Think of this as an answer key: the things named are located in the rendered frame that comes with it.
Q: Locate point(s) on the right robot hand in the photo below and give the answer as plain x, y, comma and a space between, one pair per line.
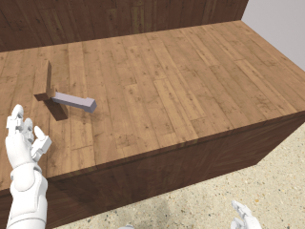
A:
249, 222

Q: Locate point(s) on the tap lever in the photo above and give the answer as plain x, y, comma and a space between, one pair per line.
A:
87, 104

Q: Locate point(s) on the counter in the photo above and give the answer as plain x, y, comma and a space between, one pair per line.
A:
185, 92

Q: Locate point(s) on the robot left forearm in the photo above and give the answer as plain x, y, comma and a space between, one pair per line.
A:
29, 206

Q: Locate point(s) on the left robot hand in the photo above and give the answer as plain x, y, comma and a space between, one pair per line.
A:
19, 141

